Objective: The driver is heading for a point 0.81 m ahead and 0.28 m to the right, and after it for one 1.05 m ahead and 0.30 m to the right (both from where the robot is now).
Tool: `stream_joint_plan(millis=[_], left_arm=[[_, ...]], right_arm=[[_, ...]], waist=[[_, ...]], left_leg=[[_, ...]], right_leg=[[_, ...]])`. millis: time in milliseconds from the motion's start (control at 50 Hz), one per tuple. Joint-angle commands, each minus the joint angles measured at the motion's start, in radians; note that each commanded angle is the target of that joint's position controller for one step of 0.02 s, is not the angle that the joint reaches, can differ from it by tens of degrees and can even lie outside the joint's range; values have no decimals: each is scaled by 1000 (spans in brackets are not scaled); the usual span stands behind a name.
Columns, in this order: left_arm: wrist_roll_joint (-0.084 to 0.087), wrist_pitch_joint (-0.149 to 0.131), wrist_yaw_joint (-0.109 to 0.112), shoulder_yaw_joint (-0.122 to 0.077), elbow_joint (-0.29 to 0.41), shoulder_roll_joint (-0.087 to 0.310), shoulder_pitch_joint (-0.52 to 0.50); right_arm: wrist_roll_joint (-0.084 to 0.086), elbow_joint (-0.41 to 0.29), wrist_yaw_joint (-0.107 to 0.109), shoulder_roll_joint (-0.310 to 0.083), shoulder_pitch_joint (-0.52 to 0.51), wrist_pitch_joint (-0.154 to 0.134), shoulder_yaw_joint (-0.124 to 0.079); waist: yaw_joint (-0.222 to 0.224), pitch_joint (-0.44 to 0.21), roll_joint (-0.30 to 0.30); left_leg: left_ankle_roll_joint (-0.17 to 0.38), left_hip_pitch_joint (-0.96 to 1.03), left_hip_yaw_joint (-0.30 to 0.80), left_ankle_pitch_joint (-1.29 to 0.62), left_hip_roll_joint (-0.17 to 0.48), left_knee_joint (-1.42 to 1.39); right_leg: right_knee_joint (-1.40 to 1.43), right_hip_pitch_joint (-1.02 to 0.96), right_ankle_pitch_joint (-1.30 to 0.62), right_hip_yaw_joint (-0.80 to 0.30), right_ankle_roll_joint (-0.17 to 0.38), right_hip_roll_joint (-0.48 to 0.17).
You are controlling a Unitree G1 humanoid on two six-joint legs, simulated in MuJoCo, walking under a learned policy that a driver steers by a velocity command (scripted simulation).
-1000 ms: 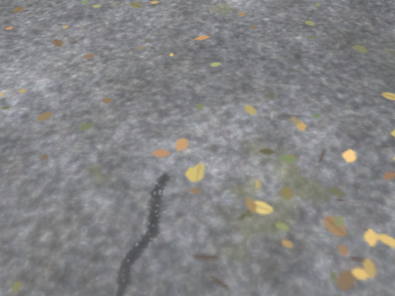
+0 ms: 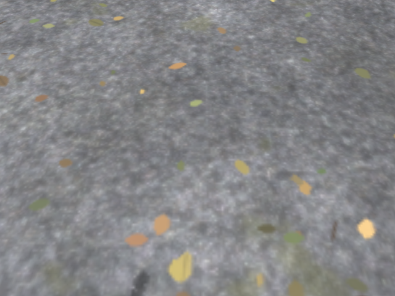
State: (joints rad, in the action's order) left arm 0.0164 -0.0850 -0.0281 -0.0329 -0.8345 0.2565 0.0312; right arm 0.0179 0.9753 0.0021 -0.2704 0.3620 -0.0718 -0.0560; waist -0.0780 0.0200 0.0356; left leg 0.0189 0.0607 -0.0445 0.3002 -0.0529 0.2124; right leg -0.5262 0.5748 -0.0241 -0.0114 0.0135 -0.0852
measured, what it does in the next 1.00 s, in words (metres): walks ahead: right foot, then left foot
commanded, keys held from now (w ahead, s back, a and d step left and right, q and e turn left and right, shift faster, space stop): w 0.46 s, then w+e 0.54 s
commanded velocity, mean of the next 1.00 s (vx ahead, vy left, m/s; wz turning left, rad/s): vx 0.50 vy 0.00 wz -0.20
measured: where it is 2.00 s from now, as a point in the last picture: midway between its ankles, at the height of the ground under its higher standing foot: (243, 161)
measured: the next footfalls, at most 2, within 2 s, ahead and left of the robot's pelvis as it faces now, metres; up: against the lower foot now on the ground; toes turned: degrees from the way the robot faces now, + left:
right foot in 0.06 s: +0.21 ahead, -0.13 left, +0.00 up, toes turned -2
left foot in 0.60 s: +0.52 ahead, +0.11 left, +0.00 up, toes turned +0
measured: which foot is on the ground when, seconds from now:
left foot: down 0.00-0.08, up 0.10-0.58, down 0.60-1.00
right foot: up 0.00-0.04, down 0.06-0.60, up 0.62-1.00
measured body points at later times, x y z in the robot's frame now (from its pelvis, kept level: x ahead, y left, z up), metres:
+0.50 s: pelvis +0.28 -0.03 +0.01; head +0.30 -0.03 +0.45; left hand +0.26 +0.25 -0.13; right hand +0.48 -0.27 -0.10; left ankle +0.47 +0.12 -0.70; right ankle +0.17 -0.13 -0.74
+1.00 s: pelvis +0.55 +0.00 +0.00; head +0.57 -0.02 +0.45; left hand +0.77 +0.21 -0.10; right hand +0.51 -0.28 -0.13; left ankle +0.48 +0.11 -0.74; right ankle +0.69 -0.19 -0.69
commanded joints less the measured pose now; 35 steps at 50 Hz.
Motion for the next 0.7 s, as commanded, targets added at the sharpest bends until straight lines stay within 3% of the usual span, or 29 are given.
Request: stream_joint_plan(millis=[20, 40, 60, 80, 100, 120, 140, 160, 180, 220, 280, 400, 460, 500, 540, 560, 580, 600, 620, 640, 660, 680, 700], left_arm=[[4, -22, -11, -35, 67, 129, -6], [3, -22, -6, -57, 24, 166, 133], [-7, -21, 2, -81, -23, 232, 321], [-20, -12, 5, -105, -49, 330, 421], [-11, -12, 0, -79, -46, 244, 425], [-8, -15, 0, -61, -34, 192, 341], [-11, -16, 2, -51, -13, 162, 261], [-18, -17, 0, -44, -4, 136, 201], [-26, -22, -2, -34, -1, 107, 169], [-26, -29, -5, -36, -11, 110, 169], [-21, -31, 8, -45, -37, 145, 210], [-7, -16, 31, -47, -80, 163, 300], [-2, -2, 34, -51, -112, 167, 356], [4, 10, 38, -55, -126, 170, 375], [7, 20, 42, -63, -123, 186, 356], [7, 25, 43, -66, -116, 196, 332], [2, 29, 42, -59, -108, 180, 317], [-13, 28, 42, -40, -83, 136, 316], [-10, 10, 35, -5, -75, 3, 452], [9, -6, 34, -21, -87, 83, 418], [36, -13, 33, -44, -60, 154, 333], [37, -11, 39, -46, -47, 151, 286], [24, -5, 45, -52, -45, 141, 263]], right_arm=[[2, -32, 8, -183, -5, 11, -40], [-1, -37, 8, -170, -19, 18, -35], [-15, -57, 9, -132, -9, 19, -17], [-19, -74, 0, -15, 102, -1, 18], [-4, -59, -4, -61, 78, -27, 11], [26, -82, -10, -141, -5, -42, -11], [29, -95, -7, -144, -63, -49, -10], [15, -98, -2, -135, -96, -47, -13], [5, -93, 2, -127, -90, -35, -19], [-1, -83, 2, -82, -61, -11, -14], [-12, -113, 6, -76, -133, 2, -14], [-8, -169, -10, -43, -336, -13, 0], [-1, -198, -25, -47, -412, -19, 5], [-1, -221, -36, -62, -446, -27, 1], [-1, -217, -41, -92, -403, -36, -9], [-2, -201, -39, -115, -336, -40, -21], [-3, -156, -31, -155, -190, -42, -44], [-20, -119, -20, -221, -8, -42, -66], [-25, -94, -18, -299, 75, -31, -86], [-19, -103, -19, -203, 71, -30, -58], [-16, -111, -15, -152, -8, -33, -41], [-16, -123, -14, -124, -88, -35, -32], [-20, -125, -17, -92, -146, -39, -24]], waist=[[76, 8, -116], [147, -77, -106], [211, -227, -48], [170, -352, 201], [193, -390, 204], [180, -240, 144], [155, -151, 77], [127, -84, 30], [95, -57, 40], [68, -48, 51], [70, -8, 19], [133, 41, 19], [155, 66, 17], [146, 73, 18], [107, 46, 34], [64, 6, 46], [-7, -86, 33], [-72, -238, -31], [-20, -381, -282], [-48, -393, -260], [-36, -238, -209], [-6, -147, -153], [20, -81, -126]], left_leg=[[142, 14, 125, -527, 310, 82], [119, -13, 85, -669, 262, 250], [86, -167, 41, -555, 206, 518], [6, -591, -4, -109, 25, 905], [13, -728, 148, 275, 4, 1051], [34, -820, 162, 224, 64, 1111], [43, -809, 131, 128, 123, 1078], [39, -774, 116, 53, 160, 1010], [37, -712, 121, 2, 190, 955], [20, -648, 111, -40, 201, 906], [-13, -722, 103, -146, 208, 774], [-25, -692, 50, -410, 160, 417], [-10, -715, 52, -393, 144, 339], [10, -721, 71, -331, 138, 300], [27, -638, 67, -262, 116, 271], [40, -527, 45, -236, 89, 256], [64, -315, 25, -253, 70, 242], [118, -3, 153, -260, 202, 296], [261, 366, 585, -80, 454, 225], [253, 334, 728, 32, 467, 115], [202, 207, 578, 57, 439, 90], [176, 63, 456, 7, 408, 58], [160, -59, 361, -51, 373, 16]], right_leg=[[40, -84, 103, 23, 46, 33], [60, -270, 101, 52, 74, 66], [17, -568, 82, -50, 127, -32], [92, -935, 267, -515, 285, -270], [226, -968, 371, -729, 306, -307], [236, -856, 385, -587, 257, -278], [253, -714, 308, -449, 227, -238], [287, -585, 224, -358, 213, -201], [319, -500, 157, -286, 196, -164], [367, -426, 74, -220, 208, -143], [405, -425, -20, -150, 224, -138], [431, -460, 7, -43, 183, -94], [400, -558, -3, -47, 183, -134], [350, -621, -51, -80, 175, -167], [287, -651, -140, -109, 160, -182], [214, -640, -268, -106, 148, -168], [55, -589, -351, -76, 123, -114], [-217, -406, -171, -36, 88, -48], [-590, 3, 370, 20, 12, 126], [-727, 100, 618, -121, 20, 110], [-772, 171, 551, -123, 33, 58], [-748, 155, 459, -95, 36, 6], [-699, 119, 392, -90, 34, -25]])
